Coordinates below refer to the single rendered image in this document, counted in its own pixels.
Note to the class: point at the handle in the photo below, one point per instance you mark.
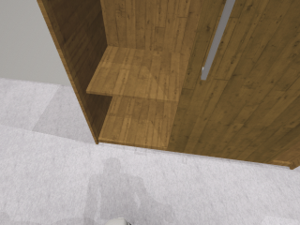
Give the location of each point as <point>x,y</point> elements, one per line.
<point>217,38</point>

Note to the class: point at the wardrobe door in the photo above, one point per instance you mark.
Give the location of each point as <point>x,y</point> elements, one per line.
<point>291,154</point>
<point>248,108</point>

